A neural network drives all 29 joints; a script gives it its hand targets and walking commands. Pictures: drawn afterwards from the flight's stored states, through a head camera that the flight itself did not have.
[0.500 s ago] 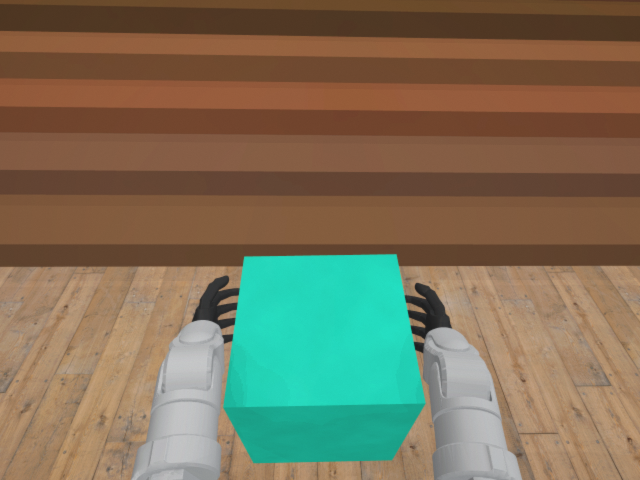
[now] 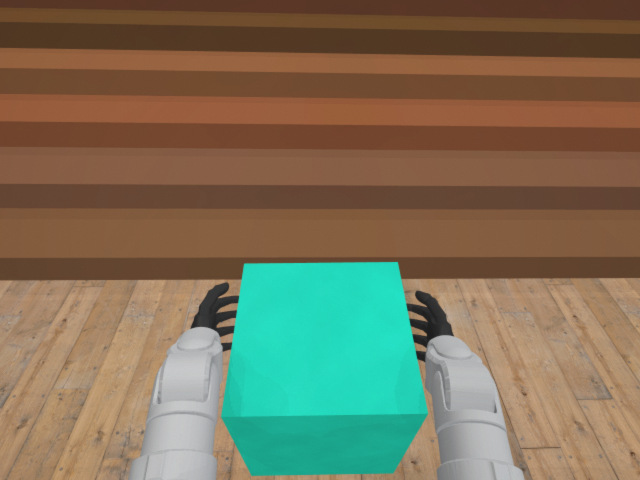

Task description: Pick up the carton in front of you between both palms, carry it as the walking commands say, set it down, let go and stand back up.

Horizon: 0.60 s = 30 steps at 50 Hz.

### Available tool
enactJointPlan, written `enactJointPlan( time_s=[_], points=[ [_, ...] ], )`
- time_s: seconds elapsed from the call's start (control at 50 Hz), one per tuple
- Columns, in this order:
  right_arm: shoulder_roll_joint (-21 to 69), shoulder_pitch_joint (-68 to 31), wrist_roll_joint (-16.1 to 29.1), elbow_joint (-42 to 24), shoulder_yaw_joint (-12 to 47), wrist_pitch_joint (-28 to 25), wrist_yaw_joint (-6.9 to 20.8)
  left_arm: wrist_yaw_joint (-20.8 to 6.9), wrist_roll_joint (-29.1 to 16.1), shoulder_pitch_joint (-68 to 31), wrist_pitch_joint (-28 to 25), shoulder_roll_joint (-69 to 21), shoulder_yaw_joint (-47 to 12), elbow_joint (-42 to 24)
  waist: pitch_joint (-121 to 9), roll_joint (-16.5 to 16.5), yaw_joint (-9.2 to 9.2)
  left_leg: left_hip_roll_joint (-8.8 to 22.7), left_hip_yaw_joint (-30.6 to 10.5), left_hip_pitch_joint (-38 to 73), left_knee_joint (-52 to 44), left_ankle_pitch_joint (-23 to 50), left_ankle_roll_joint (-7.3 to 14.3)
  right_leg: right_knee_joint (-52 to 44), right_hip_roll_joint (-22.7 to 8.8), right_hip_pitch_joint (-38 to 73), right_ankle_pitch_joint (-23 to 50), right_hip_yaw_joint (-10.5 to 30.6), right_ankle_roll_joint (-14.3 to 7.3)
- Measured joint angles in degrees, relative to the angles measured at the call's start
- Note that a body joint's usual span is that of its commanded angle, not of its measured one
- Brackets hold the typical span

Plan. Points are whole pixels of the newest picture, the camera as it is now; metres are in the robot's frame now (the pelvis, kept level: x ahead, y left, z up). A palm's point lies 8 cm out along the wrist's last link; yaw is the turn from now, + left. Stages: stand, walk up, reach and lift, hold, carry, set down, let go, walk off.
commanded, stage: hold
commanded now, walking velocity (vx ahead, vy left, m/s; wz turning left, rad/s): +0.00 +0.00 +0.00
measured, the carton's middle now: (321, 373) +0.29 +0.00 -0.04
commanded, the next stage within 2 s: carry in 1.44 s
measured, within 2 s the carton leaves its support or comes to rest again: neither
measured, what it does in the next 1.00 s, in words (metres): stands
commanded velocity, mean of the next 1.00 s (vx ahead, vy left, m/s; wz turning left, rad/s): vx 0.00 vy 0.00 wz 0.00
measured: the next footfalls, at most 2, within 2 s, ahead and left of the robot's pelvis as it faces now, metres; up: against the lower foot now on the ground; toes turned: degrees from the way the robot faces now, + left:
right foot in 1.94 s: +0.23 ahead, -0.10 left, +0.00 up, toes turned -8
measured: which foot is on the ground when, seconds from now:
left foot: down 0.00-1.00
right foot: down 0.00-1.00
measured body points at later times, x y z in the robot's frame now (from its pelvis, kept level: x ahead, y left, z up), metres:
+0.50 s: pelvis -0.01 +0.00 +0.00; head -0.06 +0.00 +0.45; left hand +0.29 +0.15 +0.05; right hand +0.29 -0.15 +0.04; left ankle +0.00 +0.12 -0.75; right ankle +0.02 -0.13 -0.75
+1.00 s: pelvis +0.00 +0.00 +0.00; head -0.05 +0.00 +0.45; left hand +0.30 +0.15 +0.04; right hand +0.29 -0.15 +0.04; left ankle +0.00 +0.12 -0.75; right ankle +0.02 -0.13 -0.75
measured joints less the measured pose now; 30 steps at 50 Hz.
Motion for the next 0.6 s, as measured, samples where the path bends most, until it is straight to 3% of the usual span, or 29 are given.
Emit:
enactJointPlan(
  time_s=[0.1,0.22,0.6],
  points=[
    [-0.24,1.09,0.83,-2.98,1.42,2.03,-0.29,0.16,-0.81,1.12,2.1,0.27,-1.28,-3.09,-0.33,-0.04,0.26,0.05,0.07,1.44,-1.15,0.56,0.01,-1.09,-0.03,1.38,0.56,0.11,0.01],
    [0.1,-0.44,-0.17,-1.36,0.35,3.54,0.27,-0.27,0.23,-0.09,3.62,-0.01,-0.07,-1.84,0.23,-0.07,0.31,0.06,0.04,1.92,-0.55,0.52,-0.03,-0.52,0.04,1.89,0.54,0.07,-0.06],
    [0.69,-2.8,-0.97,-0.06,-1.52,2.91,0.54,-0.82,1.37,-2.38,2.75,-0.62,2.13,-0.47,1.03,0.0,0.27,0.17,-0.2,0.9,0.6,0.4,-0.23,0.56,0.25,0.95,0.43,-0.15,-0.18]
  ],
)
